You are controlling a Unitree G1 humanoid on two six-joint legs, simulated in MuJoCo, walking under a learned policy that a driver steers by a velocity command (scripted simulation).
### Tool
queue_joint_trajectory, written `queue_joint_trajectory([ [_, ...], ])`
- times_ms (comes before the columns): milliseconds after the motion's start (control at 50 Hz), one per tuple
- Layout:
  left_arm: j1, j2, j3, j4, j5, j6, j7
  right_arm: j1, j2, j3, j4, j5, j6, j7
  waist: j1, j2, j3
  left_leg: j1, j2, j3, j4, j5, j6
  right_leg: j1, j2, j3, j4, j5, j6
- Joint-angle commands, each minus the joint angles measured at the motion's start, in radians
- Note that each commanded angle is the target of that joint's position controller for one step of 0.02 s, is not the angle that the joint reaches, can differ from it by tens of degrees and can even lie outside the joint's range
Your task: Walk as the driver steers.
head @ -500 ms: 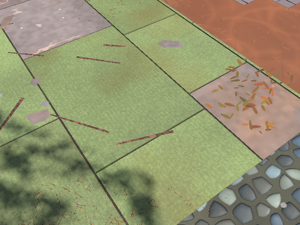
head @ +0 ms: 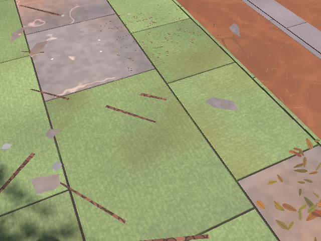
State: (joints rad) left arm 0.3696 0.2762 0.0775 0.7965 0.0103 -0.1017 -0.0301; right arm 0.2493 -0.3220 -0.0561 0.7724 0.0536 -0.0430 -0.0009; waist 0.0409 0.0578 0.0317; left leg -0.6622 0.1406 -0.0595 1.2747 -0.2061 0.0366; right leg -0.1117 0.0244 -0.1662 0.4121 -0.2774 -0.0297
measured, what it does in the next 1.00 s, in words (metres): walks ahead, turning left: left foot, then right foot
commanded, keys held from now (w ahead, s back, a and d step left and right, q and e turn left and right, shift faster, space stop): w+q+shift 1.00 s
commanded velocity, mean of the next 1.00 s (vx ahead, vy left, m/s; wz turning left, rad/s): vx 1.00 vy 0.00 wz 0.92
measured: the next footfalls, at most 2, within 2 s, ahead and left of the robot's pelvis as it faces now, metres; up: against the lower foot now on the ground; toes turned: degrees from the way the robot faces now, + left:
left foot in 0.24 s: +0.43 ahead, +0.11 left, +0.00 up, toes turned +16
right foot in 0.68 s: +0.87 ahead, +0.09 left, +0.00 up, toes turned +46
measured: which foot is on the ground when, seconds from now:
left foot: up 0.00-0.22, down 0.24-0.68, up 0.70-1.00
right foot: down 0.00-0.26, up 0.28-0.66, down 0.68-1.00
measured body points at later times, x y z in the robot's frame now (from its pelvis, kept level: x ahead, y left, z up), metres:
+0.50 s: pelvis +0.44 +0.07 +0.00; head +0.45 +0.09 +0.45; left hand +0.59 +0.38 -0.04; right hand +0.55 -0.17 -0.12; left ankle +0.40 +0.09 -0.74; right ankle +0.66 -0.08 -0.66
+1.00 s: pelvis +0.82 +0.23 -0.01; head +0.82 +0.26 +0.44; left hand +0.56 +0.37 -0.14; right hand +1.17 +0.29 -0.05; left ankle +0.81 +0.43 -0.64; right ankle +0.85 +0.06 -0.74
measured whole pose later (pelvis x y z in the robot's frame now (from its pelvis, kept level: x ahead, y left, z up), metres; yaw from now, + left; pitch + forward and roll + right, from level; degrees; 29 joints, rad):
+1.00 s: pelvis +0.82 +0.23 -0.01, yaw +56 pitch -1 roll -5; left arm 0.46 0.32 0.09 0.84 0.01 -0.10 0.00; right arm 0.09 -0.33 -0.05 0.56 0.04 -0.01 0.03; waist 0.11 0.05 0.04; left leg -0.85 0.12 -0.02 1.17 -0.09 0.05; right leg 0.08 0.04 -0.19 0.30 -0.33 0.00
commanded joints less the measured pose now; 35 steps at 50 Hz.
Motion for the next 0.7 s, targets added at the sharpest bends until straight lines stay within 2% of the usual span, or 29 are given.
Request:
queue_joint_trajectory([
  [20, -0.173, 0.037, -0.001, -0.079, 0.008, -0.034, 0.010, 0.040, 0.027, 0.010, -0.056, -0.012, 0.023, 0.009, -0.085, -0.121, 0.106, -0.066, 0.058, -0.048, -0.062, 0.141, -0.013, -0.129, -0.239, 0.084, -0.291, 0.225, -0.095],
  [60, -0.162, 0.057, 0.001, -0.075, 0.014, -0.034, 0.026, -0.024, 0.013, 0.011, -0.078, -0.020, 0.015, 0.022, -0.074, -0.081, 0.129, -0.072, 0.027, 0.012, -0.191, 0.275, -0.007, -0.107, -0.206, -0.010, -0.310, 0.267, -0.087],
  [120, -0.110, 0.134, 0.014, -0.060, 0.003, -0.029, 0.041, -0.136, -0.001, 0.016, -0.118, -0.023, 0.000, 0.059, -0.038, -0.020, 0.153, -0.039, -0.007, 0.100, -0.420, 0.392, 0.034, 0.010, -0.223, -0.087, -0.327, 0.370, -0.058],
  [140, -0.107, 0.162, 0.019, -0.060, 0.002, -0.022, 0.044, -0.157, -0.011, 0.013, -0.132, -0.020, -0.005, 0.071, -0.042, -0.028, 0.147, -0.001, -0.033, 0.142, -0.482, 0.393, 0.052, 0.057, -0.229, -0.107, -0.299, 0.524, -0.041],
  [160, -0.100, 0.194, 0.025, -0.060, 0.002, -0.012, 0.048, -0.155, -0.034, 0.004, -0.142, -0.016, -0.007, 0.079, -0.055, -0.051, 0.115, 0.057, -0.077, 0.193, -0.510, 0.376, 0.067, 0.117, -0.235, -0.117, -0.244, 0.770, -0.027],
  [180, -0.094, 0.225, 0.032, -0.063, -0.002, 0.004, 0.052, -0.117, -0.065, -0.010, -0.143, -0.006, -0.004, 0.080, -0.083, -0.089, 0.066, 0.119, -0.131, 0.243, -0.506, 0.322, 0.080, 0.184, -0.239, -0.121, -0.155, 1.040, -0.016],
  [200, -0.107, 0.261, 0.041, -0.072, -0.012, 0.021, 0.054, -0.034, -0.096, -0.026, -0.134, 0.003, 0.007, 0.076, -0.140, -0.146, 0.013, 0.209, -0.173, 0.269, -0.484, 0.232, 0.097, 0.220, -0.257, -0.119, -0.025, 1.281, -0.017],
  [220, -0.149, 0.285, 0.048, -0.086, -0.020, 0.035, 0.051, 0.124, -0.148, -0.052, -0.107, 0.007, 0.025, 0.069, -0.234, -0.189, -0.061, 0.383, -0.196, 0.261, -0.449, 0.133, 0.128, 0.191, -0.276, -0.107, 0.179, 1.424, -0.030],
  [240, -0.199, 0.273, 0.044, -0.103, -0.023, 0.034, 0.045, 0.362, -0.230, -0.094, -0.045, 0.000, 0.043, 0.055, -0.343, -0.172, -0.163, 0.699, -0.204, 0.194, -0.473, 0.097, 0.168, 0.043, -0.260, -0.068, 0.475, 1.344, -0.036],
  [260, -0.242, 0.158, 0.013, -0.098, -0.030, 0.016, 0.031, 0.442, -0.240, -0.101, -0.003, 0.009, 0.056, 0.034, -0.364, 0.018, -0.087, 0.817, -0.169, 0.061, -0.578, 0.090, 0.208, -0.193, -0.087, -0.057, 0.949, 0.485, 0.013],
  [280, -0.076, -0.039, -0.042, -0.173, -0.025, -0.031, 0.015, 0.293, -0.258, -0.080, -0.047, -0.032, 0.032, 0.040, -0.097, 0.384, -0.127, 0.981, -0.030, -0.466, -0.722, -0.098, 0.394, -0.618, 0.095, 0.129, 1.298, -0.319, 0.045],
  [300, -0.130, 0.051, -0.049, -0.224, -0.038, -0.074, 0.007, 0.234, -0.177, -0.058, -0.108, -0.049, 0.001, 0.049, -0.128, 0.246, -0.251, 1.001, 0.085, -0.823, -0.980, -0.440, 0.433, -0.716, 0.073, 0.320, 1.280, -0.252, -0.015],
  [320, -0.248, 0.125, -0.030, -0.246, -0.060, -0.090, 0.007, 0.236, -0.130, -0.052, -0.115, -0.052, -0.024, 0.054, -0.138, 0.060, -0.138, 0.879, 0.094, -0.843, -1.081, -0.522, 0.366, -0.726, 0.029, 0.324, 1.170, -0.167, -0.051],
  [340, -0.274, 0.115, -0.029, -0.247, -0.051, -0.090, 0.018, 0.190, -0.119, -0.048, -0.112, -0.049, -0.043, 0.063, -0.076, -0.140, -0.060, 0.719, 0.073, -0.791, -1.087, -0.495, 0.321, -0.672, -0.014, 0.325, 1.045, -0.090, -0.057],
  [360, -0.256, 0.096, -0.032, -0.236, -0.027, -0.080, 0.025, 0.122, -0.121, -0.048, -0.127, -0.047, -0.056, 0.062, -0.025, -0.162, -0.026, 0.584, 0.042, -0.721, -1.054, -0.391, 0.322, -0.604, -0.043, 0.338, 0.964, -0.055, -0.037],
  [380, -0.227, 0.102, -0.026, -0.223, -0.012, -0.063, 0.028, 0.072, -0.123, -0.047, -0.146, -0.050, -0.060, 0.050, 0.004, -0.150, -0.004, 0.485, -0.011, -0.633, -1.049, -0.291, 0.320, -0.542, -0.066, 0.351, 0.911, -0.035, -0.010],
  [400, -0.214, 0.114, -0.019, -0.217, -0.007, -0.048, 0.032, 0.052, -0.110, -0.042, -0.154, -0.045, -0.059, 0.041, 0.016, -0.131, 0.007, 0.435, -0.047, -0.552, -1.059, -0.217, 0.313, -0.509, -0.081, 0.347, 0.844, -0.024, 0.015],
  [420, -0.226, 0.113, -0.018, -0.216, -0.002, -0.036, 0.037, 0.053, -0.098, -0.037, -0.150, -0.035, -0.058, 0.030, 0.015, -0.127, 0.022, 0.391, -0.071, -0.488, -1.065, -0.153, 0.306, -0.489, -0.094, 0.331, 0.764, -0.023, 0.037],
  [440, -0.275, 0.104, -0.021, -0.232, 0.005, -0.029, 0.042, 0.070, -0.085, -0.033, -0.144, -0.028, -0.057, 0.017, -0.005, -0.124, 0.044, 0.349, -0.093, -0.433, -1.067, -0.075, 0.300, -0.477, -0.096, 0.309, 0.668, 0.006, 0.060],
  [480, -0.419, 0.050, -0.037, -0.286, 0.017, -0.026, 0.040, 0.096, -0.075, -0.029, -0.127, -0.018, -0.046, -0.008, -0.063, -0.091, 0.079, 0.270, -0.156, -0.329, -1.056, 0.030, 0.267, -0.425, -0.064, 0.256, 0.439, 0.175, 0.097],
  [520, -0.498, 0.009, -0.045, -0.319, 0.006, -0.028, 0.032, 0.113, -0.092, -0.037, -0.111, -0.015, -0.029, -0.017, -0.113, -0.029, 0.063, 0.227, -0.194, -0.286, -1.032, 0.017, 0.214, -0.321, -0.015, 0.215, 0.238, 0.325, 0.113],
  [560, -0.518, 0.039, -0.027, -0.333, -0.022, -0.036, 0.024, 0.141, -0.102, -0.044, -0.093, -0.010, -0.023, -0.018, -0.142, 0.007, 0.024, 0.251, -0.179, -0.337, -1.004, -0.061, 0.189, -0.226, 0.016, 0.233, 0.142, 0.398, 0.126],
  [600, -0.513, 0.087, -0.005, -0.336, -0.045, -0.043, 0.023, 0.146, -0.087, -0.046, -0.080, -0.002, -0.022, -0.024, -0.134, 0.048, 0.016, 0.372, -0.152, -0.394, -0.938, -0.072, 0.168, -0.231, 0.004, 0.284, 0.073, 0.376, 0.121],
  [620, -0.501, 0.109, 0.005, -0.335, -0.053, -0.049, 0.023, 0.144, -0.084, -0.049, -0.076, -0.002, -0.018, -0.027, -0.119, 0.062, 0.013, 0.436, -0.132, -0.416, -0.895, -0.020, 0.158, -0.232, -0.004, 0.293, 0.053, 0.341, 0.111],
  [640, -0.440, 0.139, 0.022, -0.322, -0.058, -0.054, 0.024, 0.130, -0.087, -0.054, -0.077, -0.007, -0.014, -0.028, -0.078, 0.076, -0.018, 0.484, -0.119, -0.424, -0.824, 0.104, 0.143, -0.181, -0.005, 0.284, 0.055, 0.295, 0.093],
  [660, -0.278, 0.176, 0.048, -0.289, -0.062, -0.057, 0.030, 0.102, -0.090, -0.053, -0.088, -0.022, -0.010, -0.021, 0.017, 0.078, -0.116, 0.506, -0.142, -0.391, -0.653, 0.281, 0.111, -0.023, -0.011, 0.264, 0.070, 0.251, 0.065],
  [680, -0.021, 0.196, 0.057, -0.246, -0.063, -0.048, 0.040, 0.047, -0.050, -0.033, -0.124, -0.055, -0.008, -0.008, 0.146, 0.070, -0.293, 0.367, -0.164, -0.331, -0.356, 0.287, 0.075, 0.306, -0.107, 0.321, 0.184, 0.131, 0.032],
  [700, 0.095, 0.269, 0.059, -0.223, -0.011, -0.042, 0.036, 0.239, 0.118, 0.011, -0.154, -0.037, -0.011, 0.000, 0.040, -0.353, -0.478, 0.030, -0.290, -0.238, 0.030, -0.385, 0.035, 0.680, -0.365, 0.827, 0.064, -0.258, -0.111],
])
